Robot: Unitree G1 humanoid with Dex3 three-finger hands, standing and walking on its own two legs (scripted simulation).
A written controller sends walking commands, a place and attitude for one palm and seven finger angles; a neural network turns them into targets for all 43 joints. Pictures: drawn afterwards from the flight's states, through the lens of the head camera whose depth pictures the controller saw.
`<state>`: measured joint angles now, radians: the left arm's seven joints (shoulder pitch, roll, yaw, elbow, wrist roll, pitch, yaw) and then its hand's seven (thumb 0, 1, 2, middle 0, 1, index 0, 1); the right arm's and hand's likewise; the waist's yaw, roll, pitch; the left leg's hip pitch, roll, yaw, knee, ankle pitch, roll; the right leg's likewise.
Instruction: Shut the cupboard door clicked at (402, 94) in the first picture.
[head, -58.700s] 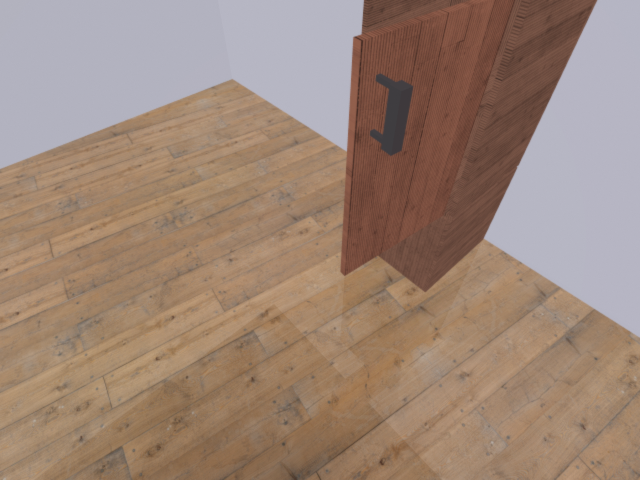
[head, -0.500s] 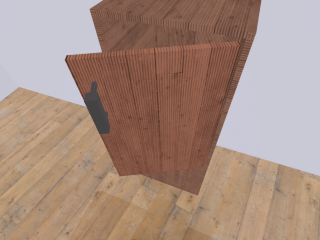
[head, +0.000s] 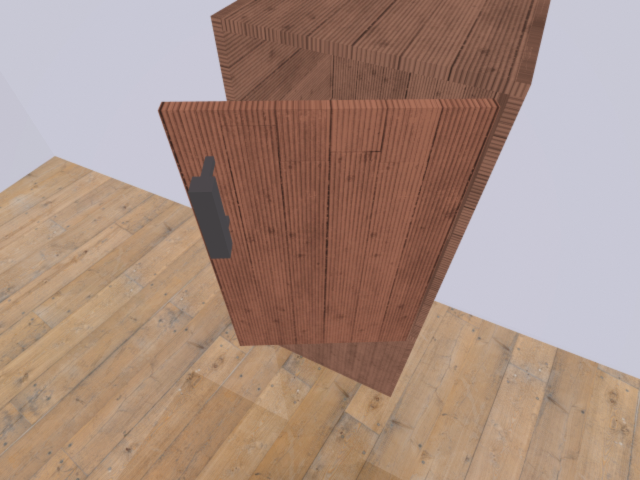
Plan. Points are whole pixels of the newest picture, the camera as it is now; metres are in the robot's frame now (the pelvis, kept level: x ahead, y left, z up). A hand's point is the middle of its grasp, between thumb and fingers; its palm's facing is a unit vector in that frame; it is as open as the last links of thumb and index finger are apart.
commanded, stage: look again from close up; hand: left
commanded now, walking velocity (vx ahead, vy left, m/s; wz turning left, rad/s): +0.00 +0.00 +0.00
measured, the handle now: (215, 207) +0.41 +0.16 +0.12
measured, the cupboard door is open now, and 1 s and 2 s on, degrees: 27 27 27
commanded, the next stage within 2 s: shuffle to correct the standing spot in 0.44 s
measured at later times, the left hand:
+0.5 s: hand out of the picture +0.01 +0.21 -0.18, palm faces -0.01 -0.98 -0.21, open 7.4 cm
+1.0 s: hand out of the picture -0.03 +0.16 -0.18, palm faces +0.06 -0.98 -0.20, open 7.4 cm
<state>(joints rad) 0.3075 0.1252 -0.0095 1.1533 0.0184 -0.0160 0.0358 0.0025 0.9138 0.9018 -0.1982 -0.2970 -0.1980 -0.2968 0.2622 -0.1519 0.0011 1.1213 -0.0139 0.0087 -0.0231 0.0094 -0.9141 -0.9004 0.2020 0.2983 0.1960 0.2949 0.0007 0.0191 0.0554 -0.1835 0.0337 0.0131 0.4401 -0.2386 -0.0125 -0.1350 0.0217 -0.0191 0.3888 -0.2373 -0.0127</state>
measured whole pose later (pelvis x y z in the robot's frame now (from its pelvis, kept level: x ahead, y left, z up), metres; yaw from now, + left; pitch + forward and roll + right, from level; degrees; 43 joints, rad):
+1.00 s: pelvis -0.01 -0.02 -0.01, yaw +3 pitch +0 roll +0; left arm 0.31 0.17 0.01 1.03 0.03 0.03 0.01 0.00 0.91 0.90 -0.20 -0.30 -0.20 -0.30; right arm 0.23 -0.17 -0.03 1.06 -0.02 0.02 -0.04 0.01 -0.91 -0.90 0.20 0.30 0.20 0.30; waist 0.00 0.00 0.05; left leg -0.30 0.03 -0.04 0.55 -0.26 -0.01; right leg -0.25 0.01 -0.07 0.55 -0.31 -0.04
